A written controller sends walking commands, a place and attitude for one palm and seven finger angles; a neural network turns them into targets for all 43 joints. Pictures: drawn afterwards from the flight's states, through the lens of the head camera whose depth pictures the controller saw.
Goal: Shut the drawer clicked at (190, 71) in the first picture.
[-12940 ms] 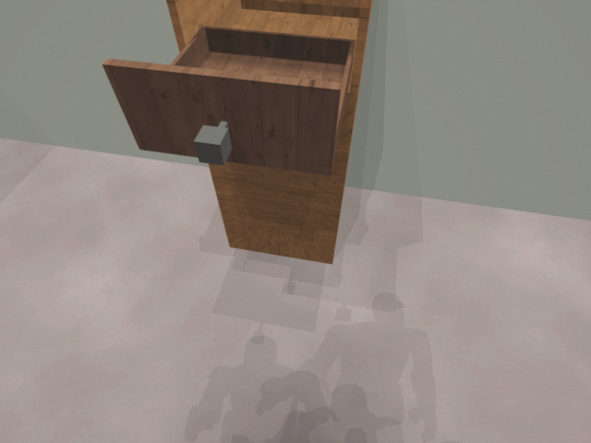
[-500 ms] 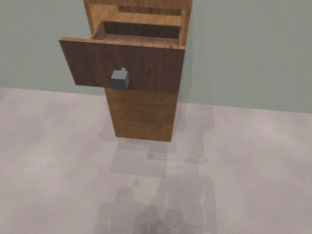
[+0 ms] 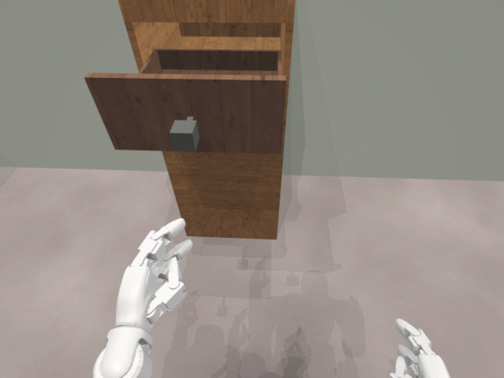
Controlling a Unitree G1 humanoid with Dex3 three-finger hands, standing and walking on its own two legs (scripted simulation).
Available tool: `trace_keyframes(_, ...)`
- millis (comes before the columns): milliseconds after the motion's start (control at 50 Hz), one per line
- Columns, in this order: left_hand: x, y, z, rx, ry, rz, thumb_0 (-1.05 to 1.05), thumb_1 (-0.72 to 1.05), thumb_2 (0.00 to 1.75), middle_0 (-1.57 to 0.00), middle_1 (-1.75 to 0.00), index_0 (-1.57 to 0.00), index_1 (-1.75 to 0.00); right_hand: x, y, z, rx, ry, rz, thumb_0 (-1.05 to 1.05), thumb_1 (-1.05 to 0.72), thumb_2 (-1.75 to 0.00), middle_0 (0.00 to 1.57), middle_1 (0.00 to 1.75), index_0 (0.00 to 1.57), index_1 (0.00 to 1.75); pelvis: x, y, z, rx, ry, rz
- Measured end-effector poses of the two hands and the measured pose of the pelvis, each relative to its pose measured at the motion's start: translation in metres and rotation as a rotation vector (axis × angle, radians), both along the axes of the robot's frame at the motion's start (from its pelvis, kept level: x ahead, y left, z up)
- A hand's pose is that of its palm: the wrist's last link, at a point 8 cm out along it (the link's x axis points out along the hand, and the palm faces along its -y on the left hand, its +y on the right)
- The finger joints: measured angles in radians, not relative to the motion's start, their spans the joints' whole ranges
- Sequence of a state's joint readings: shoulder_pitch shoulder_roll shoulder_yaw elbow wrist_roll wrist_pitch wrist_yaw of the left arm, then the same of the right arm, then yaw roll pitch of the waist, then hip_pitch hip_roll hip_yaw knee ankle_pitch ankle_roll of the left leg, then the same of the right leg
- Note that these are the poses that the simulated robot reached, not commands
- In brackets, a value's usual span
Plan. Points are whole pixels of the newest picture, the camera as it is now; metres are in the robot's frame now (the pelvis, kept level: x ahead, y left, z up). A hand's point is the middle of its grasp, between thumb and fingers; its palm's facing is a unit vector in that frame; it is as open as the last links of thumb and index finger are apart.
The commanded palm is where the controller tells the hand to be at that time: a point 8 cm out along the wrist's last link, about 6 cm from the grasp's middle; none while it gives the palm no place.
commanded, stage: raise the hand and make a fist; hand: left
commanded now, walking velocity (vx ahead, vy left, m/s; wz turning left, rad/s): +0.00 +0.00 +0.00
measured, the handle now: (187, 129) +0.55 +0.14 +0.12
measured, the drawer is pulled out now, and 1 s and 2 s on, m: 0.30 0.30 0.30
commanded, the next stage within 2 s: bring the fist close to the handle in 1.60 s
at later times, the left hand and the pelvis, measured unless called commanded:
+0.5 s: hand (198, 265) +0.27 +0.09 +0.08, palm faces -0.25 -0.97 -0.07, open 4.0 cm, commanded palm +0.23 +0.18 +0.09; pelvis +0.00 -0.02 -0.01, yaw +1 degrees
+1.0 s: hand (171, 184) +0.32 +0.12 +0.19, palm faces -0.05 -1.00 -0.05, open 3.1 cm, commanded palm +0.30 +0.16 +0.18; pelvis +0.00 -0.01 +0.02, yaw +0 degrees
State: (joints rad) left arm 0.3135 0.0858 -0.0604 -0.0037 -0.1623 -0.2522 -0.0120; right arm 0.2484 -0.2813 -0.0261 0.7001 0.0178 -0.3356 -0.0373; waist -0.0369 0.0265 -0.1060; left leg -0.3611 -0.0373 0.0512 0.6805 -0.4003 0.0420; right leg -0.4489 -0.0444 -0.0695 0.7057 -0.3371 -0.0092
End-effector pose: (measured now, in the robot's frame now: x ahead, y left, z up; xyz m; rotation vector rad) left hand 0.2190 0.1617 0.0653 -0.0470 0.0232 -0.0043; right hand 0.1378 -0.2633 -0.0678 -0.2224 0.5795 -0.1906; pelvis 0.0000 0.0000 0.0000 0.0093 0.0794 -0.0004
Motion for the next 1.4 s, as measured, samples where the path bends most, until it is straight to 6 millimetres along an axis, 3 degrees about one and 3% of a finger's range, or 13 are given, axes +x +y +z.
trace_keyframes(100, -0.01, -0.015, -0.027, -0.039, -0.042, -0.132, 0.01, 0.91, 0.89, -0.43, -0.55, -0.43, -0.55, 0.06, -0.004, 0.039, -0.056, -0.134, 0.085, 0.02, -0.92, -0.9, 0.2, 0.3, 0.2, 0.3, 0.0, -0.012, -0.014, 0.007, 0.023, -0.024)
trace_keyframes(180, -0.047, 0.02, -0.057, 0.041, 0.158, 0.001, 0.01, 0.9, 0.89, -0.51, -0.64, -0.51, -0.63, 0.092, 0.007, 0.045, -0.05, -0.153, 0.146, 0.02, -0.91, -0.9, 0.2, 0.3, 0.2, 0.3, 0.003, -0.017, -0.019, 0.0, 0.034, -0.012)
trace_keyframes(240, -0.068, 0.05, -0.045, 0.099, 0.144, 0.133, 0.02, 0.9, 0.9, -0.57, -0.7, -0.57, -0.7, 0.101, 0.022, 0.034, -0.021, -0.136, 0.198, 0.01, -0.91, -0.9, 0.2, 0.3, 0.2, 0.3, 0.004, -0.019, -0.02, -0.016, 0.045, 0.013)
trace_keyframes(300, -0.064, 0.056, -0.012, 0.106, -0.025, 0.159, 0.02, 0.9, 0.9, -0.63, -0.77, -0.63, -0.76, 0.098, 0.041, 0.013, 0.019, -0.091, 0.249, 0.01, -0.91, -0.9, 0.2, 0.3, 0.2, 0.3, 0.002, -0.018, -0.022, -0.032, 0.046, 0.044)
trace_keyframes(380, -0.022, 0.021, 0.023, 0.065, -0.231, -0.028, 0.02, 0.9, 0.9, -0.7, -0.86, -0.7, -0.85, 0.075, 0.059, -0.016, 0.08, -0.003, 0.259, 0.01, -0.91, -0.9, 0.2, 0.3, 0.2, 0.3, -0.004, -0.017, -0.022, -0.041, 0.043, 0.063)
trace_keyframes(480, 0.037, -0.017, 0.02, 0.113, -0.077, -0.257, 0.01, 0.9, 0.9, -0.81, -0.96, -0.8, -0.96, 0.03, 0.058, -0.03, 0.15, 0.109, 0.147, 0.02, -0.91, -0.9, 0.21, 0.3, 0.21, 0.3, -0.003, -0.016, -0.014, -0.018, 0.041, 0.027)
trace_keyframes(540, 0.053, -0.008, 0.016, 0.088, 0.043, -0.171, 0.01, 0.89, 0.9, -0.87, -1.03, -0.87, -1.02, 0.009, 0.045, -0.029, 0.163, 0.152, 0.064, 0.02, -0.91, -0.9, 0.21, 0.3, 0.21, 0.3, 0.002, -0.016, -0.007, -0.004, 0.029, -0.004)
trace_keyframes(620, 0.047, 0.021, 0.041, 0.072, -0.026, 0.017, 0.02, 0.89, 0.9, -0.95, -1.11, -0.94, -1.11, -0.006, 0.026, -0.022, 0.135, 0.168, 0.013, 0.02, -0.91, -0.9, 0.21, 0.3, 0.2, 0.3, 0.009, -0.017, 0.0, 0.0, 0.012, -0.024)
trace_keyframes(760, 0.031, 0.028, 0.079, 0.116, -0.172, -0.006, 0.02, 0.9, 0.9, -1.09, -1.27, -1.08, -1.26, 0.009, 0.005, -0.008, 0.047, 0.13, 0.063, 0.02, -0.91, -0.9, 0.2, 0.3, 0.2, 0.3, 0.006, -0.015, 0.005, -0.016, -0.031, 0.012)
trace_keyframes(880, 0.059, 0.006, 0.078, 0.113, -0.072, -0.117, 0.01, 0.9, 0.9, -1.21, -1.4, -1.21, -1.39, 0.039, 0.012, 0.012, 0.041, 0.019, 0.069, 0.02, -0.91, -0.9, 0.2, 0.3, 0.2, 0.3, -0.001, -0.013, 0.01, -0.012, -0.059, 0.014)
trace_keyframes(1040, 0.092, 0.012, 0.142, 0.09, -0.211, -0.029, 0.02, 0.89, 0.9, -1.35, -1.54, -1.34, -1.53, 0.059, 0.044, 0.027, 0.117, -0.05, 0.136, 0.02, -0.91, -0.9, 0.2, 0.3, 0.2, 0.3, 0.003, -0.014, 0.016, -0.004, -0.097, 0.004)
trace_keyframes(1200, 0.115, 0.011, 0.142, 0.103, -0.044, -0.047, 0.01, 0.9, 0.9, -1.39, -1.59, -1.39, -1.58, 0.051, 0.054, 0.014, 0.132, 0.057, 0.152, 0.02, -0.91, -0.9, 0.21, 0.3, 0.2, 0.3, -0.005, -0.013, 0.019, -0.004, -0.109, 0.011)
trace_keyframes(1400, 0.132, 0.006, 0.16, 0.053, -0.097, -0.047, 0.02, 0.9, 0.9, -1.4, -1.6, -1.4, -1.6, 0.027, 0.038, 0.008, 0.108, 0.123, 0.096, 0.02, -0.91, -0.9, 0.2, 0.3, 0.2, 0.3, -0.005, -0.013, 0.021, -0.003, -0.111, 0.001)
